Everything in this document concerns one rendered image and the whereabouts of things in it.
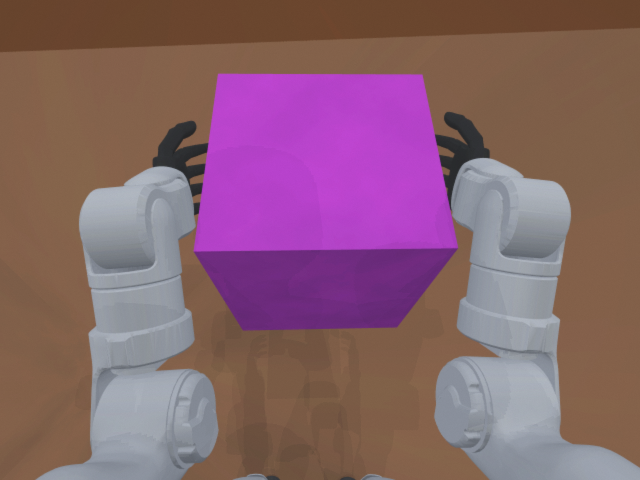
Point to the robot left upper arm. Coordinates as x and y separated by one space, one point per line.
151 426

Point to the carton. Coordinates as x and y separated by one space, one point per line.
323 203

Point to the robot right hand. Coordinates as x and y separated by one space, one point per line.
462 152

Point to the robot right upper arm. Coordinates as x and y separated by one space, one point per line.
504 414

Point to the robot left hand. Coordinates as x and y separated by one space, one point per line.
169 157

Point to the robot left forearm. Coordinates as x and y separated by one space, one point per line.
130 240

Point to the robot right forearm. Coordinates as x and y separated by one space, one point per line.
519 229

